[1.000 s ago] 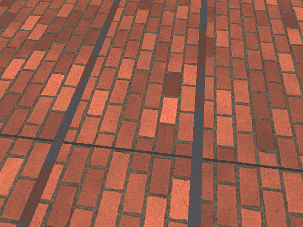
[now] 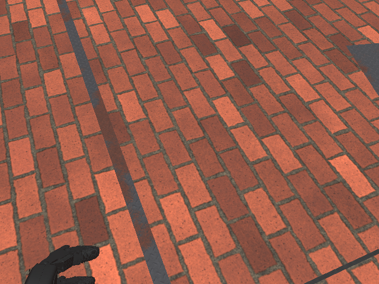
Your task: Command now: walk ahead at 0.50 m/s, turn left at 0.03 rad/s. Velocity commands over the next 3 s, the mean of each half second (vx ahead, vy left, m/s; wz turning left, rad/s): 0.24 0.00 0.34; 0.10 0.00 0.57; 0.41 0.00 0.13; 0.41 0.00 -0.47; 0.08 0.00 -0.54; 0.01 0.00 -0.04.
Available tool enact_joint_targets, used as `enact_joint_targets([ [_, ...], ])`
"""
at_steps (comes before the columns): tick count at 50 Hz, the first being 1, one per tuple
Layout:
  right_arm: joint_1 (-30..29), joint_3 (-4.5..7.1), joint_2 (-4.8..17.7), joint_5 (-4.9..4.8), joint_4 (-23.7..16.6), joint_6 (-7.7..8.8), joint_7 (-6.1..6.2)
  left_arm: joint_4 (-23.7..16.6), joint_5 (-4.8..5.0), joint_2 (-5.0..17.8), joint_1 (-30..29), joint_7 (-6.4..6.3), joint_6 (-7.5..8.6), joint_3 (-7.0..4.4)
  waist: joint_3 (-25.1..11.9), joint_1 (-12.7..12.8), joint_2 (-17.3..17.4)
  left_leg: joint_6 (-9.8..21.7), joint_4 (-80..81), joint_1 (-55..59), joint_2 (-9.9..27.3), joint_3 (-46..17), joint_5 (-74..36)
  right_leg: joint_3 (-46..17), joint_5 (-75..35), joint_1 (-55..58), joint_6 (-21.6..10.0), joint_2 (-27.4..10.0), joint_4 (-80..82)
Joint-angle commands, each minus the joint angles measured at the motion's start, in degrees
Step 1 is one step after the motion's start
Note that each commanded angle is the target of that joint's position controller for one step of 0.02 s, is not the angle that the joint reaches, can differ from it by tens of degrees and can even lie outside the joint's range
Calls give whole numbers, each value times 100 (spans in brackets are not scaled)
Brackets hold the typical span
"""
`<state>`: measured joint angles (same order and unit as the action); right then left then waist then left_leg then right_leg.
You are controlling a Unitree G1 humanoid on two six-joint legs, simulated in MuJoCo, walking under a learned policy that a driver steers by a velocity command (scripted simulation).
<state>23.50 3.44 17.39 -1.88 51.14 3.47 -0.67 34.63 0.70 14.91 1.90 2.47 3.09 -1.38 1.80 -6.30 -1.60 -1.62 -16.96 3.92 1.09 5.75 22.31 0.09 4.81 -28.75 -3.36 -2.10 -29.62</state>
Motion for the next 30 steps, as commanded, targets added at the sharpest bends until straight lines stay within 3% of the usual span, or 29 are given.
enact_joint_targets([
  [1,-345,54,762,93,-401,45,47,129,-97,1360,2085,-146,47,-568,-1420,1519,233,580,-2682,-1798,809,-380,-3569,-641,-306,3683,-565,-596,-5],
  [2,322,-185,20,160,-548,136,3,188,-133,1859,2358,-187,10,-644,-2294,1185,-1290,205,-4784,-3950,-157,-386,564,-3270,569,5469,-1433,-2182,440],
  [3,21,-33,603,27,-409,204,1,144,-155,1317,2355,-200,7,-513,-2342,1431,-783,194,-5520,-4337,-108,-1274,1183,-3760,503,5072,-1418,-2230,894],
  [4,-424,76,876,-94,-574,213,7,160,-159,1108,1947,-199,35,-415,-1406,1325,-641,188,-5656,-4602,98,-1235,836,-2682,-590,4328,-1203,-2048,911],
  [6,-600,88,703,39,-541,117,90,198,-146,698,1232,-144,98,-309,-717,884,-355,54,-5141,-4212,423,-1055,301,-1301,-2393,3072,-978,-1533,1017],
  [7,-412,105,610,51,-473,5,114,217,-160,597,1013,-131,144,-295,-634,663,-487,1,-4981,-3756,526,-1064,118,-888,-2656,2560,-894,-1412,1186],
  [9,-238,84,353,40,-429,-199,144,289,-183,588,704,-147,225,-321,-509,431,-411,-121,-4796,-3330,452,-931,-151,-411,-3016,1943,-943,-1369,1481],
  [11,-479,72,248,94,-619,-305,161,380,-187,742,521,-223,235,-380,-302,360,-425,-203,-4251,-3445,472,-884,-579,-3,-3048,1707,-956,-1380,1663],
  [13,-714,45,179,135,-759,-319,100,458,-177,807,476,-319,181,-409,-320,413,-418,-172,-3493,-3276,483,-770,-1300,453,-2826,1712,-870,-1227,1682],
  [15,-1029,38,172,138,-913,-312,0,540,-151,882,541,-395,104,-431,-379,552,-373,-113,-2898,-3111,430,-649,-1849,679,-2693,1864,-821,-1222,1657],
  [18,-1344,95,299,144,-1156,-353,-128,680,-54,1020,632,-428,-17,-483,-384,641,-292,31,-2377,-3109,397,-591,-1784,733,-2429,2264,-751,-1402,1400],
  [21,-1399,190,457,161,-1340,-419,-203,742,85,1130,567,-436,-136,-539,-328,573,-294,272,-2020,-3010,273,-427,-1205,714,-2288,2459,-589,-1550,772],
  [22,-1236,231,492,165,-1336,-422,-204,749,134,1116,503,-449,-169,-543,-376,448,-237,397,-1650,-2699,131,-295,-1344,818,-2374,2424,-443,-1450,325],
  [23,-876,327,668,186,-1261,-403,-158,801,125,1010,642,-453,-190,-523,-580,313,-3,577,-1213,-2041,-101,-234,-1888,983,-2388,2271,-206,-1150,-465],
  [24,-492,517,1272,193,-1265,-387,-29,797,-40,895,956,-436,-183,-485,-897,253,997,944,-920,-1030,484,-1267,-4602,1208,-1135,1521,279,-620,-1854],
  [25,-533,566,1730,278,-1413,-394,59,607,-307,552,1143,-398,-186,-349,-1246,551,2144,2172,-978,189,1828,-3405,-6324,953,3437,-357,787,413,-3771],
  [26,-512,453,1380,302,-1503,-328,-10,656,-188,735,1002,-341,-190,-362,-2073,295,1357,2509,-650,279,1994,-3908,-5129,-362,3656,-538,704,437,-4414],
  [27,-865,406,1190,247,-1583,-265,-44,590,-3,870,683,-328,-217,-398,-1612,335,949,2281,-496,-99,1784,-3413,-4339,-473,3257,-802,600,265,-4482],
  [28,-1140,372,1010,137,-1587,-249,-20,614,-18,846,559,-375,-242,-407,-1209,450,569,1938,-409,-491,1484,-3041,-3500,-484,2800,-915,558,108,-4180],
  [29,-1370,323,859,81,-1624,-285,29,631,-93,896,457,-444,-278,-435,-959,526,441,1720,-307,-893,1317,-2848,-2971,-503,2445,-858,570,2,-3811],
  [30,-1524,301,822,112,-1664,-326,84,627,-113,913,467,-473,-312,-453,-876,653,584,1611,-204,-1323,1133,-2679,-2718,-498,2189,-521,586,4,-3529],
])
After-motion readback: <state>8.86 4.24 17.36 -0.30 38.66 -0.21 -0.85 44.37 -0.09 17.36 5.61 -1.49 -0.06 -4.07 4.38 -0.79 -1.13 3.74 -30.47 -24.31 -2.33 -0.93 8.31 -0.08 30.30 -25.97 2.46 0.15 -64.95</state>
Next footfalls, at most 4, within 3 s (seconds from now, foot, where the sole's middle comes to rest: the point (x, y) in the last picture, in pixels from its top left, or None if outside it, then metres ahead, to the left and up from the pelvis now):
0.02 right None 0.17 -0.12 -0.76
0.48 left None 0.29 0.13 -0.76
0.90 right None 0.34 -0.09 -0.76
1.36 left None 0.34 0.27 -0.76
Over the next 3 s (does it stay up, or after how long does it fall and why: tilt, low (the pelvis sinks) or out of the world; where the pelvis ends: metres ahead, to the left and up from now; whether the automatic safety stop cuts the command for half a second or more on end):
stays up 0.71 0.29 0.00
